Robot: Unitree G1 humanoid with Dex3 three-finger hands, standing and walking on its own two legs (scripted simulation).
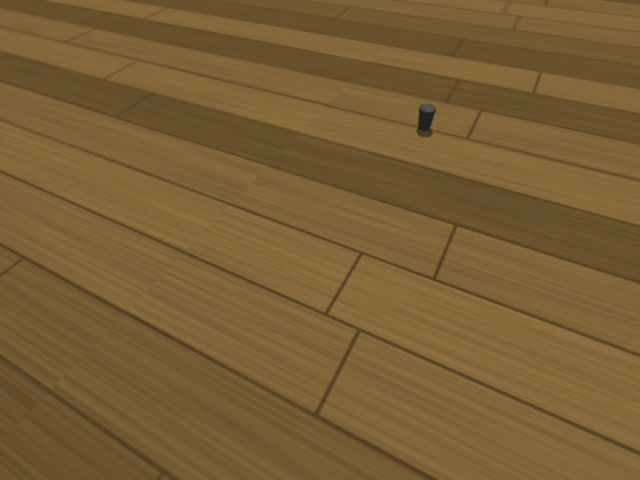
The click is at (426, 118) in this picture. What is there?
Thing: tapered cup
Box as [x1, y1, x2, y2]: [418, 104, 435, 130]
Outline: 423,104 419,107 418,127 421,130 427,130 430,126 435,111 435,107 430,104
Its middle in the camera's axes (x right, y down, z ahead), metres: +0.60 -0.69 +2.19
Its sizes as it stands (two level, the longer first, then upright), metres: 0.089 0.089 0.125
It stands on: the floor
